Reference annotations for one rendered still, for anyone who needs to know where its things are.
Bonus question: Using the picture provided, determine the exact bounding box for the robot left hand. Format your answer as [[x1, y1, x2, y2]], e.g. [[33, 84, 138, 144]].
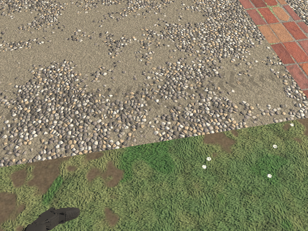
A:
[[22, 207, 80, 231]]

